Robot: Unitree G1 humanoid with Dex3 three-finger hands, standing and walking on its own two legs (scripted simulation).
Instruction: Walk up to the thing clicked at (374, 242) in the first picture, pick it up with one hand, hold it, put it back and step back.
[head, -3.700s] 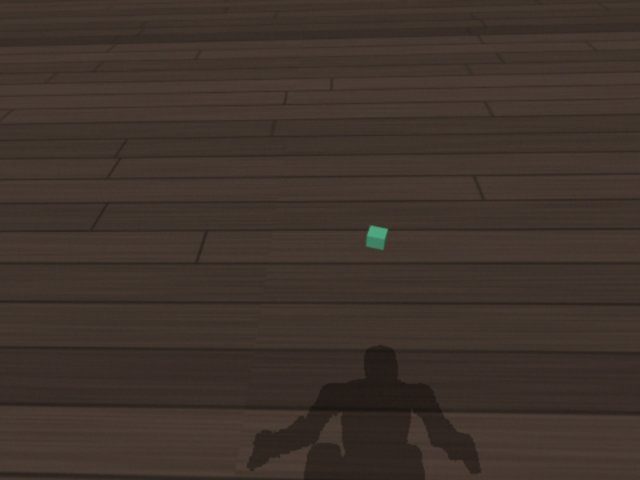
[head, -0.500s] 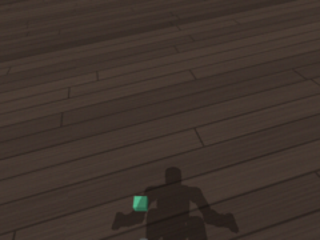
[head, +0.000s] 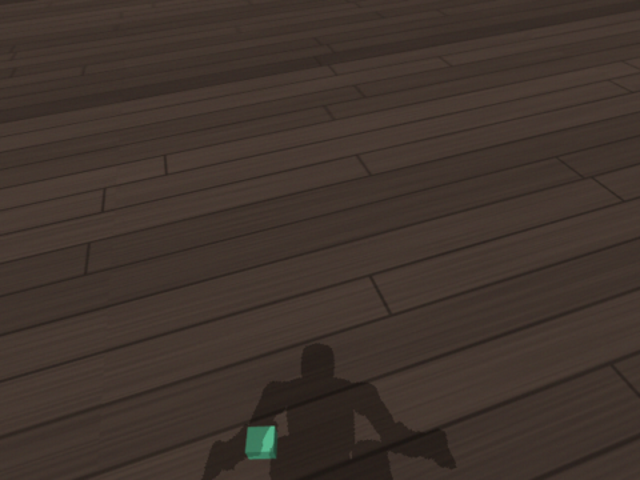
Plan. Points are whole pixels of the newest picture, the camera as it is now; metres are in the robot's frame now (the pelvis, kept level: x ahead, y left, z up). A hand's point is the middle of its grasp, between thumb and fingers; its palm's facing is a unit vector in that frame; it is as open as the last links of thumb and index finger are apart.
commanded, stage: walk up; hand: left
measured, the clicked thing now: (262, 442) +0.41 +0.24 -0.72
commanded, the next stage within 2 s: stand in 1.10 s
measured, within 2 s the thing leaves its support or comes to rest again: neither
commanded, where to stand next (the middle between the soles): +0.04 +0.00 m, yaw +1 degrees
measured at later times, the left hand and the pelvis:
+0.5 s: hand out of the picture +0.13 +0.25 -0.13, palm faces -0.01 -0.94 -0.34, open 7.4 cm; pelvis +0.02 +0.00 +0.02, yaw +0 degrees
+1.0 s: hand out of the picture +0.11 +0.26 -0.13, palm faces +0.01 -0.94 -0.33, open 7.4 cm; pelvis +0.03 +0.01 +0.03, yaw +1 degrees
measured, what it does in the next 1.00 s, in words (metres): stands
